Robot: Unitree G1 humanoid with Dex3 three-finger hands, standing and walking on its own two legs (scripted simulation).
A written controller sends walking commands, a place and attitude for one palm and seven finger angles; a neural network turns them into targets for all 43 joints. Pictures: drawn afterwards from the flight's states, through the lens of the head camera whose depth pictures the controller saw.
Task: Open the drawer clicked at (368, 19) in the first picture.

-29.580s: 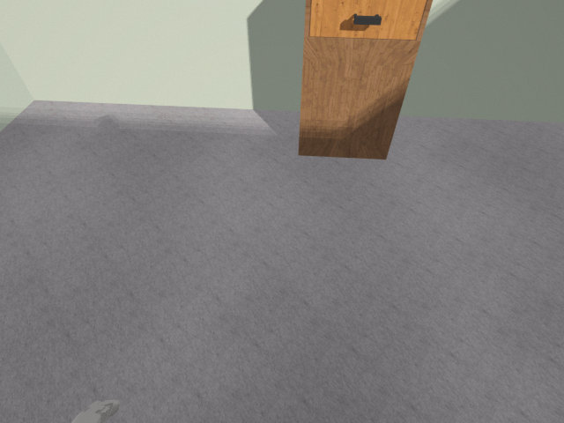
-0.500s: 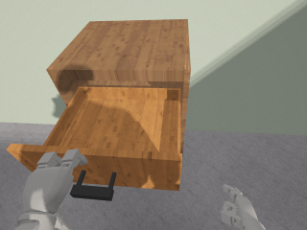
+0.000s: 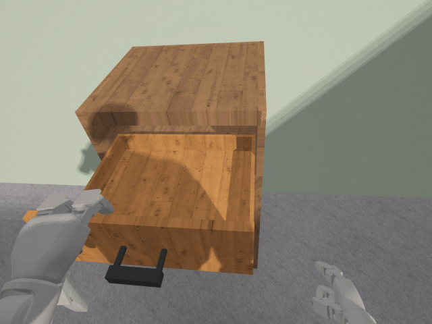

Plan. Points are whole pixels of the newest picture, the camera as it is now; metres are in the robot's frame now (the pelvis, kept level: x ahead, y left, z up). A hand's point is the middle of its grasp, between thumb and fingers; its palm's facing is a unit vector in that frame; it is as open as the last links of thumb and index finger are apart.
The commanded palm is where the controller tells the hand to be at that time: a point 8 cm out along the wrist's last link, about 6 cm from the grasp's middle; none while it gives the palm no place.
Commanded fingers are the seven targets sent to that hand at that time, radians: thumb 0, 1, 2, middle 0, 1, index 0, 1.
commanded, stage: lift the hand off the handle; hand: left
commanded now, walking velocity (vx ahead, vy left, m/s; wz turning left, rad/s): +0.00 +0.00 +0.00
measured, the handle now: (138, 264) +0.23 +0.20 -0.02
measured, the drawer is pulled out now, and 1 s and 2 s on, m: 0.30 0.30 0.30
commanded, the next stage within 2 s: draw the hand back to the body in 0.12 s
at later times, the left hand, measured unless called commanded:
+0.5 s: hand (75, 248) +0.18 +0.24 +0.13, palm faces +0.10 -0.10 -0.99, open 13.8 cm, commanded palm +0.15 +0.24 +0.18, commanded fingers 0.00 -0.50 0.30 -0.30 -1.20 -0.30 -1.20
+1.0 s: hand (88, 243) +0.19 +0.22 +0.14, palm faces +0.32 -0.83 -0.45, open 13.5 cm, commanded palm +0.14 +0.26 +0.18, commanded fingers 0.00 -0.15 0.45 -0.28 -0.98 -0.28 -0.98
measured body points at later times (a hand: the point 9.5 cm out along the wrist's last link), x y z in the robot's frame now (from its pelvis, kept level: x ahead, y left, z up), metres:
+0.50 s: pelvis +0.00 +0.00 +0.00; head -0.01 -0.04 +0.45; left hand +0.17 +0.25 +0.18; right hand +0.22 -0.19 -0.09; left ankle +0.00 +0.08 -0.73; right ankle -0.02 -0.10 -0.73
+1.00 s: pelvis +0.01 +0.00 +0.00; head +0.00 -0.02 +0.45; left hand +0.16 +0.26 +0.17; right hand +0.22 -0.19 -0.07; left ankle +0.00 +0.08 -0.73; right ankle -0.02 -0.10 -0.73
